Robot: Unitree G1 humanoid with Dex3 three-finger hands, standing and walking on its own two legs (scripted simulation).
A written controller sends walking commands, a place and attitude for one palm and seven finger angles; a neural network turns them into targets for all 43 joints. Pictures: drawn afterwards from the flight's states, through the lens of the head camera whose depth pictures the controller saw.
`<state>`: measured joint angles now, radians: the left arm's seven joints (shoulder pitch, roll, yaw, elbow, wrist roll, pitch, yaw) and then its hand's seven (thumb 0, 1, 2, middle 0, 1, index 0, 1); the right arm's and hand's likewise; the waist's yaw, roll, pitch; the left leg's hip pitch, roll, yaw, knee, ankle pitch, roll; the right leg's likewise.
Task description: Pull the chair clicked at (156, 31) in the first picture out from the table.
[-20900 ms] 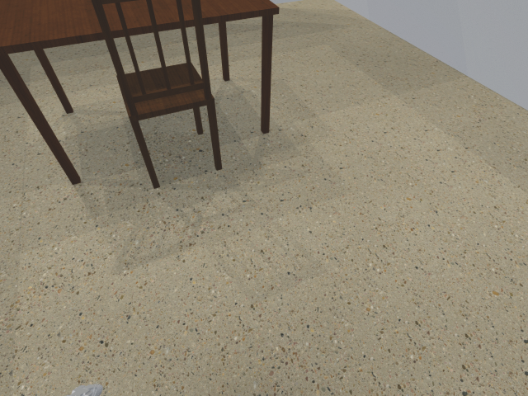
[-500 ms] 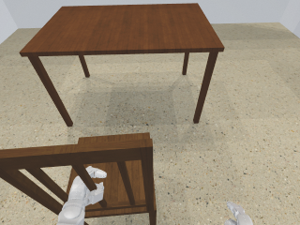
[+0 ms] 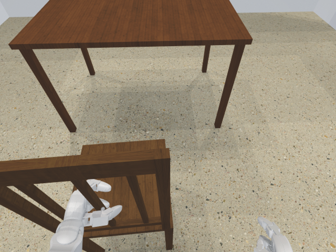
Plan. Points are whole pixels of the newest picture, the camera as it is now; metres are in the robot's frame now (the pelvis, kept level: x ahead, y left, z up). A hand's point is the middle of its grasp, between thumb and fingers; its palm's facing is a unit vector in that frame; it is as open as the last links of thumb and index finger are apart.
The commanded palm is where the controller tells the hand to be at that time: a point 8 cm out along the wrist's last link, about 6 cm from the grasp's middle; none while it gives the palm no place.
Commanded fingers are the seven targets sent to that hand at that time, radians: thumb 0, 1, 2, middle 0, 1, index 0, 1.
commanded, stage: open the thumb and straighten the fingers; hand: left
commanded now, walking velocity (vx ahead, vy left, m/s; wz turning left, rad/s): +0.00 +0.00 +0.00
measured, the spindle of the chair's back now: (98, 205) +0.24 +0.18 -0.05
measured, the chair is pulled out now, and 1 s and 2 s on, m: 0.61 0.61 0.61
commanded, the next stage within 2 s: draw the fingers out of the gap in 0.48 s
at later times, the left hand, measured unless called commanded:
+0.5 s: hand (103, 210) +0.23 +0.17 -0.05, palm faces +0.06 -0.96 -0.26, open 17.1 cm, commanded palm +0.22 +0.22 -0.02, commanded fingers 0.00 -0.55 0.20 0.00 0.00 0.00 0.00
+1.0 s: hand (93, 240) +0.17 +0.18 -0.06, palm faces +0.08 -0.96 -0.25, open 17.5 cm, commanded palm +0.14 +0.23 -0.03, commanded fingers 0.00 -0.55 0.20 0.00 0.00 0.00 0.00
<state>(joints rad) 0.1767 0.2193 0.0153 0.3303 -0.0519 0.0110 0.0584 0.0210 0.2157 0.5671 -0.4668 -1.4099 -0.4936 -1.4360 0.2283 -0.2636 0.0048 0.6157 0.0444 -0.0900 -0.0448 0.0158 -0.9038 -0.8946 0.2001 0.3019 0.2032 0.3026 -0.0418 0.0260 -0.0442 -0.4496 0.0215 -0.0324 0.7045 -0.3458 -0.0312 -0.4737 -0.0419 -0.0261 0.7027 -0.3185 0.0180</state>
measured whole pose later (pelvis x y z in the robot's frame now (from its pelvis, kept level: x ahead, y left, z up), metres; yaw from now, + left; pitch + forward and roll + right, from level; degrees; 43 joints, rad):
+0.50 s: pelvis +0.03 +0.00 -0.02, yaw +2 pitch +10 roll -1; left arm 0.34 0.21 -0.03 0.00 -0.03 0.21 0.07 -0.01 -0.53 0.20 -0.07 -0.17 -0.06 -0.17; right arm 0.25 -0.25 0.03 0.53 0.02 -0.15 -0.08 0.02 -0.90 -0.89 0.20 0.30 0.20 0.30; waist -0.02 0.06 -0.12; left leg -0.61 0.01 -0.06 0.90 -0.47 -0.03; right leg -0.61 -0.06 -0.05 0.89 -0.45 0.03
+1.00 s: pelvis +0.03 +0.00 -0.03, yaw +2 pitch +11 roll -1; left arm 0.62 0.23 -0.01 -0.18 -0.04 0.18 0.04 -0.01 -0.53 0.20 -0.01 0.00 -0.01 0.00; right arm 0.25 -0.23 0.00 0.52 0.02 -0.16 -0.11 0.02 -0.90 -0.89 0.20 0.30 0.20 0.30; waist -0.02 0.06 -0.15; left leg -0.67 0.01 -0.08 0.98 -0.51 -0.03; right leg -0.66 -0.05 -0.07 0.95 -0.48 0.02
